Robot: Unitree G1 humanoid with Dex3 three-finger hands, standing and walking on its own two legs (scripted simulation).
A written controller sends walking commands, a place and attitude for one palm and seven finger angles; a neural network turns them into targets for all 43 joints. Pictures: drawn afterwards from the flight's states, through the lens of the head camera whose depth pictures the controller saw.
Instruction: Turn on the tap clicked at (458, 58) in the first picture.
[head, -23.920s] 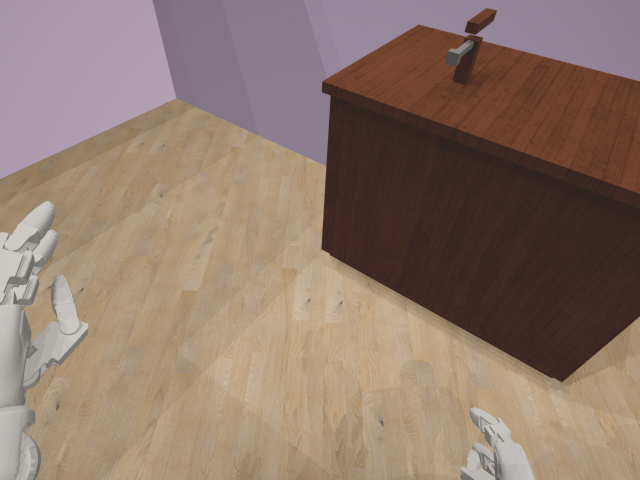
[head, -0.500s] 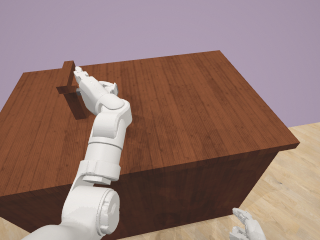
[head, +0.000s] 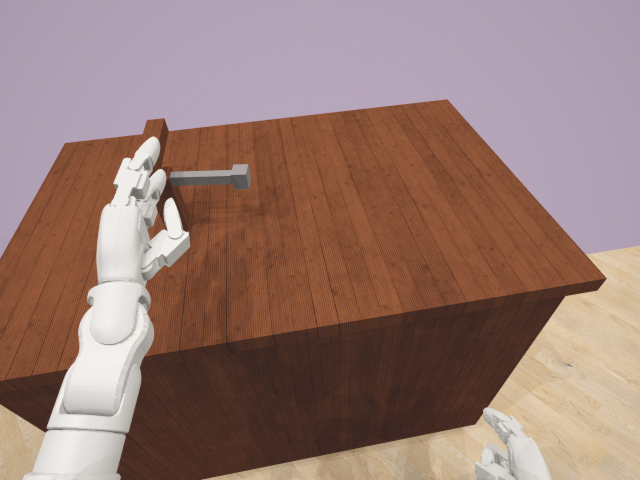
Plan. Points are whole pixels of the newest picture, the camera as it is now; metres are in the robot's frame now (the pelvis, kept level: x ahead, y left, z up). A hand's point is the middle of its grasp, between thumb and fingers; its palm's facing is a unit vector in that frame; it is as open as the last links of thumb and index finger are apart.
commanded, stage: draw the hand back beside the body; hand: left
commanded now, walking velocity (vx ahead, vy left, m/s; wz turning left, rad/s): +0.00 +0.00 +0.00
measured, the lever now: (241, 176) +0.51 +0.19 +0.11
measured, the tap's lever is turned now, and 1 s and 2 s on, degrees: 80 80 80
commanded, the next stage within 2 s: step back with the hand held close in 0.98 s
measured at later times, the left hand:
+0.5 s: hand (120, 290) +0.25 +0.24 +0.16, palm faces +0.33 -0.90 -0.27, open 7.5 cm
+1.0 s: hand (87, 320) +0.21 +0.26 +0.16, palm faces +0.41 -0.85 -0.33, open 7.4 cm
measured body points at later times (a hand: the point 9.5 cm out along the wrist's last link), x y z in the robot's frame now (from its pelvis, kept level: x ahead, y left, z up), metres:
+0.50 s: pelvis +0.01 +0.02 +0.00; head +0.00 +0.01 +0.45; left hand +0.23 +0.29 +0.17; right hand +0.20 -0.19 -0.09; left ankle -0.02 +0.12 -0.75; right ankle +0.05 -0.08 -0.75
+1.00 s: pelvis +0.01 +0.02 +0.00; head -0.01 +0.00 +0.45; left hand +0.18 +0.30 +0.17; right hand +0.21 -0.19 -0.08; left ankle -0.02 +0.12 -0.75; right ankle +0.05 -0.08 -0.75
